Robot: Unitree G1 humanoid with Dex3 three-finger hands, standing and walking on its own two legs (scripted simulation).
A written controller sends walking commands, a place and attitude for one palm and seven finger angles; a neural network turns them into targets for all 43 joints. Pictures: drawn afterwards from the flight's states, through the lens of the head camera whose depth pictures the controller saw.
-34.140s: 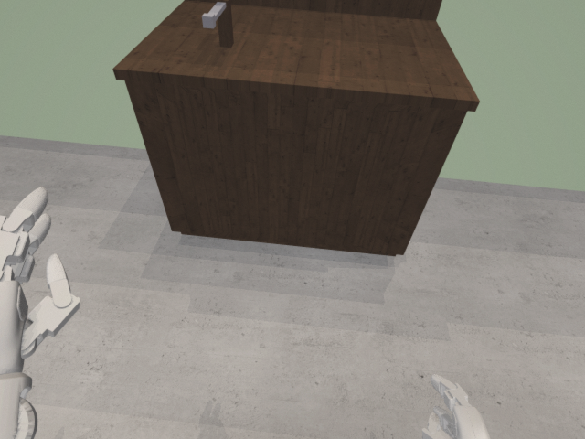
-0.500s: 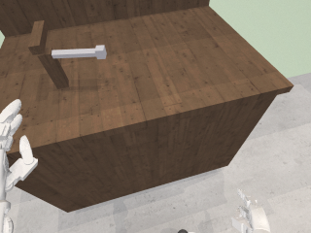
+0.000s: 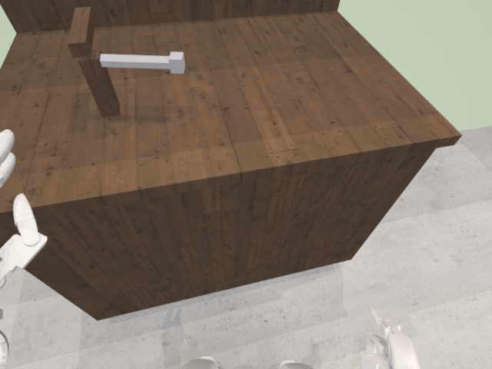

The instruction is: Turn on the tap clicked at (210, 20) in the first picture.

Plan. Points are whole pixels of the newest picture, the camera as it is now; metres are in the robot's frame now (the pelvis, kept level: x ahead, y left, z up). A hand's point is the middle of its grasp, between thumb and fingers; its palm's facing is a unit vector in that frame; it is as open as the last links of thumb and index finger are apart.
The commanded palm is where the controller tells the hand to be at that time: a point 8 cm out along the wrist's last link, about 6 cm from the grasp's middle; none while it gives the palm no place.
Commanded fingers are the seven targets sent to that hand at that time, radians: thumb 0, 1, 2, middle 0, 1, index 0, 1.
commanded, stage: step back with the hand held close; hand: left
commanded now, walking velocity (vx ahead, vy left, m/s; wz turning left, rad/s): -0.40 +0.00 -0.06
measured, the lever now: (177, 62) +0.61 +0.17 +0.16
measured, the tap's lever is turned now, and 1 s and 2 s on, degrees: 76 76 76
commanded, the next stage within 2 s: stop stepping back and stand still in 0.42 s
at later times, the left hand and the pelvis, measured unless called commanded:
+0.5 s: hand (32, 328) +0.14 +0.21 +0.17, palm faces +0.28 -0.84 -0.47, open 7.4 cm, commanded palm +0.07 +0.26 +0.19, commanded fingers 0.00 0.90 0.90 -0.20 -0.30 -0.20 -0.30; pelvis -0.10 -0.02 +0.01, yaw -1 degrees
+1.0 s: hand out of the picture +0.02 +0.20 +0.17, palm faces +0.41 -0.82 -0.39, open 7.4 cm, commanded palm -0.04 +0.24 +0.19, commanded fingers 0.00 0.90 0.90 -0.20 -0.30 -0.20 -0.30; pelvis -0.20 -0.04 +0.01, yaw +0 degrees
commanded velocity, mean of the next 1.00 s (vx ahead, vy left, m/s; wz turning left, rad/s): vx -0.08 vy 0.01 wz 0.00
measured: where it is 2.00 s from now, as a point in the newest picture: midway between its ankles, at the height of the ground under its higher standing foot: outside the picture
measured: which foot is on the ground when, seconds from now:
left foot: down 0.00-0.18, up 0.20-0.40, down 0.42-1.00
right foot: up 0.00-0.08, down 0.10-0.48, up 0.50-0.70, down 0.72-1.00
